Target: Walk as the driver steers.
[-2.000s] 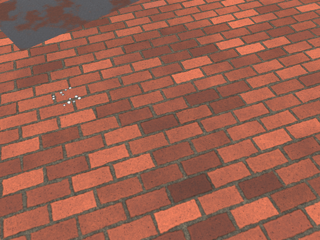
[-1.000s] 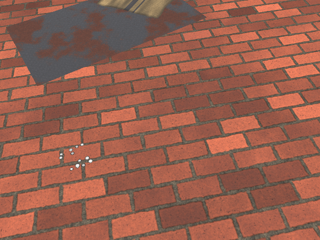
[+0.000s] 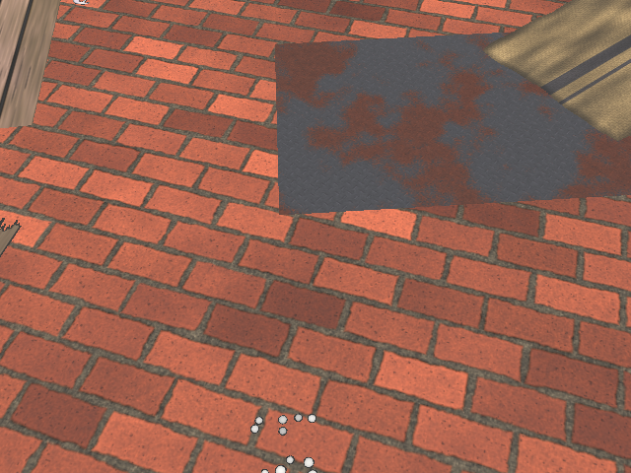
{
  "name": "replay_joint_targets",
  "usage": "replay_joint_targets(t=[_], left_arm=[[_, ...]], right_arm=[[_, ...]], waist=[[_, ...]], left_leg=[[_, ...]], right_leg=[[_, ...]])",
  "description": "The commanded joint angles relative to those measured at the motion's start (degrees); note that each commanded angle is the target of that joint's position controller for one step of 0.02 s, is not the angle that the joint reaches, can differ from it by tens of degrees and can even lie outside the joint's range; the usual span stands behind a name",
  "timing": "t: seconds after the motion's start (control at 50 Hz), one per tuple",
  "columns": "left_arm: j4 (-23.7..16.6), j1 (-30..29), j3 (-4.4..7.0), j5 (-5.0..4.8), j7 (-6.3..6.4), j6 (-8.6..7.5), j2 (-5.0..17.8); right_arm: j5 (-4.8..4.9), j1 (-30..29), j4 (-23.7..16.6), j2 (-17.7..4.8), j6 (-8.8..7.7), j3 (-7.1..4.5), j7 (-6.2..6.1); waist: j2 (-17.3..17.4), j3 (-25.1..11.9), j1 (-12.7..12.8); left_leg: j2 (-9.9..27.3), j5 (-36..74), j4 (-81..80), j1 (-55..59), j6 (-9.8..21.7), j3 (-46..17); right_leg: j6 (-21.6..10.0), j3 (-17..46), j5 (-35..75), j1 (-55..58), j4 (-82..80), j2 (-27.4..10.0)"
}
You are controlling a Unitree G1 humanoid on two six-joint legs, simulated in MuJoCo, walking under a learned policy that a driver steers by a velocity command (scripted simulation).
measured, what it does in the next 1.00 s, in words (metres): steps on the spot, turning right: left foot, then right foot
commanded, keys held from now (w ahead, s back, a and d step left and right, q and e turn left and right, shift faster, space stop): e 1.00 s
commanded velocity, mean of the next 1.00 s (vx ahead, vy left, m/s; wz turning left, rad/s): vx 0.06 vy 0.00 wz -0.46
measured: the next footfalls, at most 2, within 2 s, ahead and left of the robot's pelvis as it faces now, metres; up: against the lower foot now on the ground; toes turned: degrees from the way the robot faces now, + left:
left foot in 0.44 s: +0.13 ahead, +0.10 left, +0.00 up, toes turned -18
right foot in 0.90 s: +0.00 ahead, -0.08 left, +0.00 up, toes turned -32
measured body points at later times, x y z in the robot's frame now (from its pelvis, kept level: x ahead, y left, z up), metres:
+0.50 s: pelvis +0.05 +0.02 +0.01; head +0.08 +0.03 +0.46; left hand +0.20 +0.27 -0.12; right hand +0.11 -0.27 -0.09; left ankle +0.09 +0.11 -0.73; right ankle +0.07 -0.08 -0.70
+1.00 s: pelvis +0.02 +0.00 +0.01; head +0.03 -0.04 +0.46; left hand +0.29 +0.16 -0.08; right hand -0.06 -0.29 -0.12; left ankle +0.08 +0.12 -0.67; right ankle -0.03 -0.06 -0.73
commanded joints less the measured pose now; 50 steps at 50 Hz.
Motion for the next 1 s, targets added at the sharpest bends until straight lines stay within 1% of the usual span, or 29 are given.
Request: replay_joint_targets(t=[0.02,0.04,0.06,0.1,0.14,0.24,0.3,0.36,0.4,0.42,0.44,0.46,0.48,0.5,0.52,0.54,0.58,0.64,0.68,0.8,0.84,0.86,0.88,0.9,0.92,0.94,0.96,0.98,1.0], left_arm=[[0.4,7.8,0.95,-1.20,0.03,0.00,3.7],[1.4,8.1,0.88,-1.55,0.19,0.17,4.1],[2.0,8.8,1.12,-1.29,0.11,0.23,5.3],[2.5,9.6,2.00,-0.99,0.02,0.37,8.0],[2.5,10.0,2.50,-0.64,0.04,1.02,9.2],[1.7,11.6,3.57,-0.23,0.39,4.00,10.0],[1.1,11.9,4.24,0.16,0.44,5.37,10.2],[0.8,11.5,4.74,0.40,0.33,6.28,10.4],[0.3,9.5,4.82,-0.04,0.37,6.84,10.2],[-0.2,8.9,4.60,-0.57,0.53,6.89,9.4],[-0.8,11.4,3.75,-1.09,0.62,6.75,5.8],[-1.7,12.3,3.74,-1.55,1.04,6.45,4.9],[-0.9,11.4,4.85,0.60,1.25,6.47,10.1],[0.0,12.2,5.32,0.52,0.99,6.67,10.4],[0.9,13.3,5.26,0.64,0.75,7.21,9.6],[1.1,13.6,5.23,0.70,0.38,7.78,9.2],[0.7,12.3,4.85,0.29,-0.48,8.46,8.8],[-1.4,7.7,4.18,-0.14,-1.21,8.91,7.9],[-2.3,6.1,3.83,-0.23,-1.52,9.17,7.5],[-4.8,3.9,2.89,-1.06,-1.90,9.15,6.7],[-5.3,4.3,2.85,-1.24,-1.89,8.82,6.7],[-5.1,5.7,2.78,-1.09,-1.80,8.51,6.4],[-4.6,7.4,2.78,-0.57,-1.42,7.95,6.5],[-4.2,9.0,3.47,0.32,-0.77,7.14,9.5],[-5.9,9.3,5.39,0.19,-0.40,6.42,19.0],[-4.7,14.5,6.13,-0.23,-0.24,6.46,19.0],[-4.3,12.4,5.15,-0.35,0.03,6.62,15.9],[-5.0,7.8,4.31,-0.59,0.30,6.89,13.1],[-5.6,4.8,3.89,-0.76,0.56,7.01,11.8]], right_arm=[[-1.78,1.7,-3.0,-4.8,0.22,-0.51,0.43],[-2.42,0.5,-3.7,-4.5,1.03,-0.41,0.93],[-2.43,0.6,-3.8,-3.8,1.71,-0.26,1.12],[-1.94,1.0,-4.0,-2.5,2.57,0.28,1.05],[-1.65,-1.2,-4.8,-2.4,3.26,0.54,0.66],[-1.31,-9.6,-7.2,-3.2,5.05,0.81,0.03],[-0.85,-12.6,-8.2,-3.1,4.95,1.14,-0.42],[0.05,-11.7,-8.6,-2.9,4.03,1.49,-1.27],[0.43,-7.5,-7.9,-2.7,3.02,1.59,-1.89],[0.15,-5.5,-7.5,-3.9,2.42,1.24,-2.32],[-0.73,-6.3,-8.3,-8.5,2.13,0.38,-2.80],[-1.12,-12.4,-10.6,-13.1,2.52,-0.48,-2.62],[-1.60,-11.7,-10.2,-10.6,2.79,-0.35,-2.15],[-1.05,-13.5,-10.8,-6.5,2.74,0.77,-1.81],[-0.86,-15.1,-11.2,-4.8,2.72,1.20,-1.58],[-0.92,-15.7,-11.7,-4.7,2.68,1.30,-1.70],[-1.14,-13.4,-11.7,-4.9,2.77,1.18,-1.71],[-1.12,-8.3,-10.4,-6.4,2.86,0.40,-1.60],[-1.20,-6.9,-10.0,-7.4,2.89,-0.13,-1.42],[-1.61,-8.0,-10.0,-9.7,3.11,-1.30,0.03],[-1.40,-8.2,-9.8,-10.4,3.39,-1.71,0.33],[-1.00,-8.9,-9.7,-10.7,3.61,-1.88,0.39],[-0.59,-9.0,-9.5,-10.5,3.85,-1.96,0.40],[-0.82,-6.8,-9.1,-9.0,4.07,-1.73,0.56],[-1.39,-6.9,-13.0,-3.3,4.55,-0.22,0.75],[-1.73,-12.4,-13.8,-5.6,5.50,-0.28,-0.33],[-0.91,-12.0,-13.4,-6.1,5.93,-0.53,-0.31],[-0.28,-11.1,-12.4,-6.6,5.72,-0.75,-0.02],[-0.60,-10.4,-11.9,-7.5,5.42,-1.11,0.13]], waist=[[-3.2,-9.3,2.6],[-4.9,-8.1,1.8],[-5.7,-8.1,1.2],[-5.9,-10.0,0.1],[-6.0,-10.6,0.2],[-7.6,-8.1,2.6],[-8.6,-5.6,4.0],[-9.4,-5.4,4.1],[-9.1,-5.4,1.8],[-7.5,-5.5,0.9],[2.1,-6.3,3.1],[12.4,-4.0,4.8],[6.4,-3.8,4.5],[2.9,-3.9,6.1],[2.4,-3.1,7.0],[4.7,-3.9,7.2],[6.6,-4.4,5.4],[6.9,-5.2,2.4],[7.6,-5.6,1.5],[9.8,-6.7,1.1],[10.1,-7.1,1.5],[9.3,-7.3,2.8],[7.1,-7.5,4.3],[-1.1,-7.8,4.8],[-18.6,-6.4,3.2],[-11.8,-6.9,8.5],[-8.7,-4.5,5.9],[-7.4,-2.2,3.7],[-8.2,-2.1,2.5]], left_leg=[[6.0,2.6,8.0,-17.4,-1.8,1.8],[7.0,3.9,4.5,-15.1,-2.3,3.0],[6.8,4.7,2.7,-12.9,-2.6,3.8],[6.4,4.7,0.2,-11.5,-3.7,5.0],[6.6,4.8,-3.2,-11.8,-4.4,5.7],[7.0,6.5,-10.1,-12.4,-4.5,5.5],[6.2,5.5,-15.3,-11.7,-4.4,5.2],[4.6,3.2,-22.9,-8.0,-3.4,5.0],[3.9,7.0,-35.1,-1.4,-2.1,5.0],[6.1,9.8,-43.2,3.5,-1.2,3.2],[17.6,5.3,-50.4,7.1,1.5,-7.9],[29.7,10.8,-53.7,4.9,7.5,-21.8],[31.1,22.3,-50.4,-0.6,11.2,-18.4],[27.5,28.0,-48.8,-1.7,10.7,-12.8],[23.8,31.3,-47.6,-2.1,9.1,-6.7],[21.4,32.7,-46.9,0.0,7.9,-3.0],[20.1,39.3,-45.1,3.6,8.0,0.9],[21.9,42.0,-43.7,10.4,9.2,1.5],[23.3,41.8,-43.2,12.0,9.7,1.9],[24.7,40.8,-40.6,7.1,8.8,6.3],[25.3,39.8,-38.6,6.5,7.9,7.0],[24.9,37.8,-36.2,5.0,6.5,8.3],[23.9,32.7,-32.4,1.7,3.7,10.5],[21.0,21.8,-23.5,-5.9,-0.3,14.2],[10.8,-9.0,-10.1,-22.8,-5.2,18.1],[9.8,-10.7,-2.6,-23.6,-5.0,8.9],[10.7,-6.4,0.3,-23.7,-4.7,6.8],[11.4,-0.8,-0.7,-23.0,-4.5,5.9],[11.3,2.5,-1.8,-22.7,-4.4,5.8]], right_leg=[[-11.3,20.1,47.3,23.8,-9.6,-17.1],[-9.9,17.6,45.6,19.7,-11.4,-14.3],[-9.1,16.2,47.6,17.7,-11.6,-12.9],[-9.8,15.3,49.2,16.1,-11.6,-12.3],[-10.3,15.5,44.1,14.2,-12.3,-11.9],[-9.1,21.5,5.5,7.9,-16.4,-10.1],[-8.8,25.6,-6.6,6.6,-17.2,-9.5],[-8.1,29.4,-2.9,7.8,-15.1,-9.4],[-5.5,30.7,-0.6,6.8,-12.5,-7.9],[-2.7,29.6,-4.8,4.3,-10.2,-5.6],[0.6,23.1,-16.8,0.2,-1.3,-0.5],[2.8,8.7,-24.0,-8.5,11.6,9.1],[3.5,7.7,-24.3,-5.7,23.1,3.7],[3.6,7.7,-21.6,-3.8,27.7,3.0],[4.2,6.9,-18.7,-3.6,31.6,2.6],[4.7,6.1,-16.6,-4.8,34.4,2.4],[6.0,4.7,-15.7,-6.9,35.6,1.9],[7.3,3.9,-16.2,-9.1,30.3,0.8],[7.3,3.2,-17.4,-8.1,26.3,0.1],[4.6,-1.7,-19.3,3.5,12.4,-0.5],[3.4,-2.7,-17.9,6.6,6.8,-0.3],[2.5,-3.3,-14.1,9.9,1.0,0.1],[1.7,-2.8,-7.1,15.0,-7.2,0.6],[0.4,6.3,-3.5,21.9,-14.1,-4.2],[-6.1,31.1,19.0,26.4,-14.6,-22.8],[-12.8,29.9,25.6,22.5,-13.0,-24.3],[-13.0,25.2,23.0,20.5,-13.0,-20.8],[-10.7,21.1,17.9,18.0,-13.9,-16.5],[-8.8,19.2,16.0,18.2,-14.2,-13.4]])
Velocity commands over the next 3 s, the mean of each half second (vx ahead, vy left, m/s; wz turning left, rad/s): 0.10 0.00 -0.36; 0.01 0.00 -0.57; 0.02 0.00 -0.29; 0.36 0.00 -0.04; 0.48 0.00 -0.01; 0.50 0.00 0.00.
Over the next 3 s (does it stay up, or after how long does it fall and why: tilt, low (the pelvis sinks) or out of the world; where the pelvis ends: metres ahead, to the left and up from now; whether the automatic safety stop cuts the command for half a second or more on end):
stays up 0.53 -0.50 0.02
